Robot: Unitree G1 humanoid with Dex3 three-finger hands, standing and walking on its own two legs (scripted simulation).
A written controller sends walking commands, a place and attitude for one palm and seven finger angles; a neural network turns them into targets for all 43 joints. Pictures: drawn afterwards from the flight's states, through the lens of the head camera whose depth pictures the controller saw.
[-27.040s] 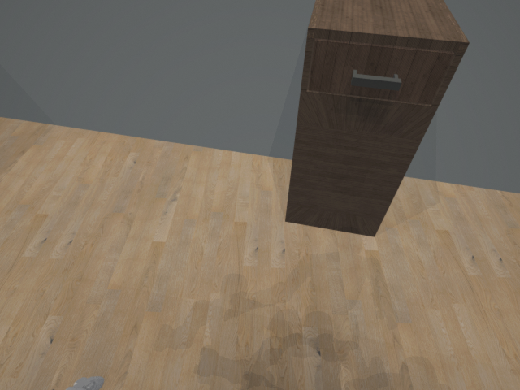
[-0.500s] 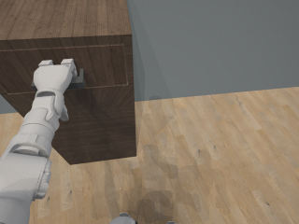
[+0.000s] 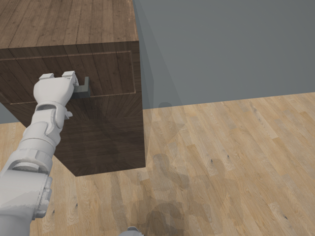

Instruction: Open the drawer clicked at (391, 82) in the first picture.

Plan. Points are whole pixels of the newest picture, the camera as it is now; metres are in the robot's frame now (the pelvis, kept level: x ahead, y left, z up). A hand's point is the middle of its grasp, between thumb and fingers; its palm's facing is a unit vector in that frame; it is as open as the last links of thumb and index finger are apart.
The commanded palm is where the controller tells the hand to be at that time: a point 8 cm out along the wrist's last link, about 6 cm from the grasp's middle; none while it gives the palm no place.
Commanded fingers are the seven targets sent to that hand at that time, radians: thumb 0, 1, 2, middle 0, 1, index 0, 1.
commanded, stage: close the thumb around the handle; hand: left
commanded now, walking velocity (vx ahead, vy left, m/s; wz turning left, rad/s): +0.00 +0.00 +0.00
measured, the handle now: (64, 87) +0.51 +0.25 +0.06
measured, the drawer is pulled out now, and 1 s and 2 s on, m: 0.00 0.05 0.18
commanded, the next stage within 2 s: pull the drawer open in 0.32 s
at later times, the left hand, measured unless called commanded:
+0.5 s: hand (62, 104) +0.46 +0.26 +0.04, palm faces -0.03 -0.03 -1.00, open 5.6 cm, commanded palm +0.44 +0.25 +0.10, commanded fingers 0.00 0.90 0.90 -0.40 -1.35 -0.40 -1.35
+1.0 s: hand (60, 119) +0.41 +0.25 +0.04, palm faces +0.00 -0.06 -1.00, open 5.7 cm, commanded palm +0.37 +0.25 +0.10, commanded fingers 0.00 0.90 0.90 -0.40 -1.35 -0.40 -1.35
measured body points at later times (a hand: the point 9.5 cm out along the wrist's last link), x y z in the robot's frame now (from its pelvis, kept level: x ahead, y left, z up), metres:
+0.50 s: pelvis +0.02 +0.00 +0.00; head +0.09 +0.00 +0.45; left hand +0.46 +0.26 +0.10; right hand +0.08 -0.27 -0.12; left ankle +0.05 +0.06 -0.70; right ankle -0.02 -0.11 -0.70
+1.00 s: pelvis +0.04 +0.00 +0.01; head +0.08 +0.00 +0.46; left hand +0.41 +0.25 +0.10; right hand +0.15 -0.26 -0.11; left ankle +0.05 +0.06 -0.70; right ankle -0.02 -0.11 -0.70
